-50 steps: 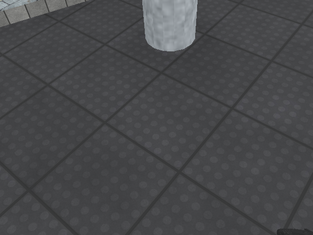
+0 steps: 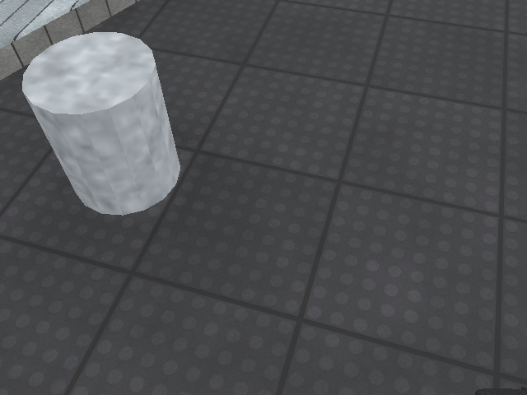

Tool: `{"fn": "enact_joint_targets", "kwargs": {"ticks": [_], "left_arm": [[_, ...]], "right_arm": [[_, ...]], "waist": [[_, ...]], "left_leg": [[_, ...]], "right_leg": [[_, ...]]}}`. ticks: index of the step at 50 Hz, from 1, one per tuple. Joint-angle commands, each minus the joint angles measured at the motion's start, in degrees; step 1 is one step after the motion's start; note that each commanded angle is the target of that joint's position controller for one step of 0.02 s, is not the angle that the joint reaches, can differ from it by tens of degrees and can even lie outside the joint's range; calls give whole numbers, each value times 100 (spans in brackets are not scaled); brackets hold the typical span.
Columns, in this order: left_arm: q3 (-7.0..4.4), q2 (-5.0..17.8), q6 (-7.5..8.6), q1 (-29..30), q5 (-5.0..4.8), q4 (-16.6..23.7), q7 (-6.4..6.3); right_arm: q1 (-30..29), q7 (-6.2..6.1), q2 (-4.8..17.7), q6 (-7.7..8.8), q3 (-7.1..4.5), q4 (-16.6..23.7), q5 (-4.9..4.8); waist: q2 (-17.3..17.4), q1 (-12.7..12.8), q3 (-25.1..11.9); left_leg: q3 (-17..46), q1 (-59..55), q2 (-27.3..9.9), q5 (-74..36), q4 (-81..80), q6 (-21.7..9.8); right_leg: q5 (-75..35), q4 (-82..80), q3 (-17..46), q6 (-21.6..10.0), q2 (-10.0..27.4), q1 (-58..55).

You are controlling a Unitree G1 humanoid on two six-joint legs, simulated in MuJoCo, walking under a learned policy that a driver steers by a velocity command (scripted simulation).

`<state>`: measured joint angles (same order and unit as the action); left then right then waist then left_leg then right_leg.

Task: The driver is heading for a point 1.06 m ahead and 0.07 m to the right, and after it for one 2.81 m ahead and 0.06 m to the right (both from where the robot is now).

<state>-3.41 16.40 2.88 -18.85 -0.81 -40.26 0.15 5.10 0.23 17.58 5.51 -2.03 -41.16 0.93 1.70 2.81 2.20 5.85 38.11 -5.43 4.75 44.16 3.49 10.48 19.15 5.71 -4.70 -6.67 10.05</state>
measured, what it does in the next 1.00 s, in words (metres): walks ahead, turning right: left foot, then right foot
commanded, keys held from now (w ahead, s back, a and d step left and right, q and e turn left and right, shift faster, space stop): w+e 0.44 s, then w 0.32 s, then w+q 0.24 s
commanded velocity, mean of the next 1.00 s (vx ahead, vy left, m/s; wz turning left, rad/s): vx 0.50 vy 0.00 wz -0.33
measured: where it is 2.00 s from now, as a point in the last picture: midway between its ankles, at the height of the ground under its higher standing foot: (339, 209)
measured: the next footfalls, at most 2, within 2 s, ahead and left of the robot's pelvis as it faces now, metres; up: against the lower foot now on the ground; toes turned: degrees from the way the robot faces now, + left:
left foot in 0.18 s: +0.29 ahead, +0.15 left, +0.00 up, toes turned -10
right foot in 0.70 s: +0.49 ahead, -0.19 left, +0.00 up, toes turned -23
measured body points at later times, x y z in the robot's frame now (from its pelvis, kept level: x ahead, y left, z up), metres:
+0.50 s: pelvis +0.27 +0.04 +0.00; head +0.30 +0.04 +0.45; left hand +0.53 +0.24 -0.09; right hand +0.22 -0.25 -0.12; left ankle +0.25 +0.16 -0.75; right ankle +0.35 -0.16 -0.68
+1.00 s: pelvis +0.52 -0.10 +0.00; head +0.54 -0.11 +0.45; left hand +0.67 +0.14 -0.11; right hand +0.57 -0.40 -0.11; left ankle +0.71 +0.02 -0.68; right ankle +0.46 -0.17 -0.75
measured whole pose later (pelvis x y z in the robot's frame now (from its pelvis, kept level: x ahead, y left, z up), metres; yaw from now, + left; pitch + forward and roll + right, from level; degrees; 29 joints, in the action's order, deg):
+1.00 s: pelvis +0.52 -0.10 +0.00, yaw -18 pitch +1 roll -2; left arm -3.7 15.3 5.2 -18.4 0.8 -43.5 0.8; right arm 9.5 0.9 17.5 3.0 -2.9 -46.7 -1.3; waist 2.8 2.2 1.4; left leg 4.3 39.9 -6.3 3.8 51.8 1.1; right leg 11.1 13.7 -6.2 -2.9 -3.4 3.5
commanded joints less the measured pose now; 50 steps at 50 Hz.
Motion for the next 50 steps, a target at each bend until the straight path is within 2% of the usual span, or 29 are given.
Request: {"fn": "enact_joint_targets", "kwargs": {"ticks": [1, 5, 7, 8, 9, 10, 11, 12, 13, 14, 15, 16, 17, 20, 26, 30, 32, 34, 35, 36, 37, 38, 39, 40, 41, 42, 44, 47, 50], "left_arm": [[-303, 1044, 50, -32, -39, 328, -87], [-303, 959, -12, -228, -83, 223, -120], [-312, 939, -57, -127, -54, 244, -129], [-263, 795, -70, -80, -38, 275, -120], [-139, 469, -56, -65, 13, 357, -93], [-17, 94, -9, -740, -93, 505, -90], [-39, 450, 17, -879, -143, 506, -106], [-165, 901, -14, -440, -151, 457, -108], [-191, 952, -53, -55, -90, 518, -116], [-203, 884, -68, 215, -17, 575, -106], [-212, 782, -87, 187, -41, 624, -76], [-195, 678, -108, 164, -62, 600, -42], [-175, 547, -139, 134, -90, 636, -24], [-125, 404, -192, 445, -60, 794, -22], [9, 103, -39, 1320, -30, 968, 141], [12, 184, 11, 1897, -51, 1207, 257], [-60, 350, 17, 1767, -8, 1232, 275], [-298, 755, -8, 469, 31, 865, 218], [-439, 1114, -62, -471, 41, 647, 124], [-505, 1724, -60, -633, 49, 598, 75], [-384, 1229, -28, -765, 34, 650, 85], [-286, 1004, 23, -443, 60, 591, 104], [-236, 840, 55, -108, 46, 563, 102], [-186, 663, 84, 193, 73, 548, 118], [-135, 495, 130, 391, 131, 556, 124], [-153, 521, 179, 471, 153, 517, 124], [-179, 536, 295, 560, 122, 371, 121], [-200, 551, 366, 440, 172, 166, 58], [-229, 695, 368, 469, 163, 49, 7]], "right_arm": [[-500, 35, 266, 81, -40, 434, -58], [-641, 96, 567, 161, -160, 529, -130], [-311, 96, 687, 212, -240, 463, -144], [151, 65, 787, 234, -316, 348, -118], [870, 20, 1024, 260, -402, 277, -20], [1568, -9, 1526, 188, -543, 145, 70], [1678, 49, 1238, 135, -497, 67, -75], [1390, 33, 805, 102, -380, 156, -114], [1105, 17, 647, 57, -323, 199, -85], [885, 18, 482, 29, -267, 170, -62], [772, 2, 434, 37, -240, 131, -17], [776, 4, 370, 60, -234, 99, -17], [749, 2, 414, 77, -252, 37, -33], [781, -5, 589, 125, -323, -104, -59], [1095, 6, 808, 38, -340, -417, -125], [1476, 27, 982, -86, -373, -689, -264], [1479, 7, 1119, -156, -401, -771, -305], [1400, -40, 1128, -216, -368, -804, -309], [1397, -64, 901, -183, -258, -691, -184], [1997, 15, 142, -69, 5, -457, -37], [1692, 68, 626, 70, -99, -591, -198], [1133, 98, 884, 129, -191, -355, -388], [915, 80, 780, 147, -155, -314, -381], [835, 59, 727, 123, -166, -352, -278], [987, 58, 677, 39, -184, -422, -241], [1178, 66, 566, -44, -169, -478, -261], [1234, 49, 366, -188, -140, -520, -254], [800, 23, 322, -258, -159, -399, -217], [373, 113, 212, -205, -117, -266, -207]], "waist": [[-559, 72, -215], [-729, 24, -243], [-896, -194, -290], [-874, -441, -503], [-536, -778, -1170], [982, -668, -2051], [1502, -661, -2022], [821, -761, -1242], [419, -725, -753], [232, -649, -341], [503, -481, -231], [511, -465, -163], [621, -394, -190], [348, -413, -31], [139, -706, 85], [142, -778, 316], [301, -545, 137], [300, 247, -706], [-14, 638, -1363], [-1535, 151, -2115], [-1119, 465, -2644], [-970, 442, -1671], [-655, 249, -1141], [-462, 60, -774], [-470, -151, -616], [-615, -283, -589], [-522, -406, -351], [-404, -304, -43], [-435, -177, 72]], "left_leg": [[-327, -1011, 450, -1069, -986, 62], [-24, -1173, 500, -686, -1580, -122], [-85, -1609, 512, -189, -1721, -310], [-167, -2308, 483, -153, -1940, -465], [398, -3592, -200, 72, -1836, -789], [2651, -5715, -1516, 1219, -2089, -1672], [4061, -5845, -1917, 2534, -2611, -1856], [3337, -5183, -1704, 2848, -2732, -1598], [2485, -4494, -1473, 2204, -2766, -1398], [1782, -3863, -1154, 1498, -2928, -1286], [1405, -3488, -1058, 1056, -3050, -1277], [978, -3249, -901, 541, -3149, -1247], [769, -3172, -889, 489, -3289, -1328], [236, -3135, -995, -136, -3539, -1508], [-799, -3396, -784, -872, -3566, -1339], [-849, -4012, -1054, -1252, -3428, -1304], [-952, -4297, -1122, -2676, -2935, -1209], [-1354, -3953, -842, -4065, -1324, -954], [-1429, -2673, -631, -2675, 159, -738], [-1261, -327, 406, 1948, 2363, -361], [-178, 194, 486, 2875, 3201, -390], [-172, 668, 212, 2503, 3322, -450], [-229, 581, -52, 2010, 2962, -493], [-253, 349, -203, 1694, 2576, -462], [-192, -16, -326, 1411, 2423, -445], [-154, -319, -341, 1307, 2336, -383], [-88, -353, -337, 1105, 2031, -256], [53, 74, -224, 180, 1307, -201], [-148, -129, -114, -916, 167, -247]], "right_leg": [[-822, -580, 880, -790, 1126, 671], [-368, -19, 1569, -633, 1404, -14], [-503, 365, 1819, -526, 1451, -156], [-689, 805, 1726, -380, 1232, -62], [-382, 2063, 1375, -182, 910, 402], [1331, 4024, 508, 266, 86, 2311], [2383, 5062, 459, 358, 343, 3311], [1882, 5491, 503, 398, 626, 3611], [1455, 5497, 275, 429, 823, 3534], [1133, 5208, 220, 428, 978, 3394], [890, 5043, 217, 434, 1146, 3167], [799, 4913, 160, 443, 1237, 2942], [706, 4838, 49, 471, 1253, 2929], [330, 4309, 33, 563, 1369, 3181], [-1086, 2340, -374, 429, 1155, 2759], [-697, 1569, -587, 214, 999, 2692], [-212, 1324, -775, 15, 779, 2201], [-567, 863, -1032, -290, 394, 164], [-841, 1146, -209, -538, 1009, -1649], [3, 738, 2797, -1526, 2644, -3494], [381, 94, 3795, -1711, 2932, -3522], [4, 13, 2793, -1424, 2678, -2876], [-520, -42, 1953, -1198, 2423, -2080], [-997, -212, 1430, -1066, 2228, -1365], [-1227, -463, 1072, -994, 2094, -867], [-1302, -669, 934, -1067, 2141, -511], [-1410, -1001, 441, -1063, 2130, -114], [-1589, -1191, -282, -836, 1947, -135], [-1399, -1324, -830, -637, 1845, -150]]}}
Keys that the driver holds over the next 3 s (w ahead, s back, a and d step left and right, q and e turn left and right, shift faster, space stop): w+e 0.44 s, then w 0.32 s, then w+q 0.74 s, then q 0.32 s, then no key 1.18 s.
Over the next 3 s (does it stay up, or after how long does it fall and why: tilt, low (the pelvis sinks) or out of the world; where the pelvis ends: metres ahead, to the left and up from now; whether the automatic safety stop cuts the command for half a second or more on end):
stays up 1.03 -0.12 -0.01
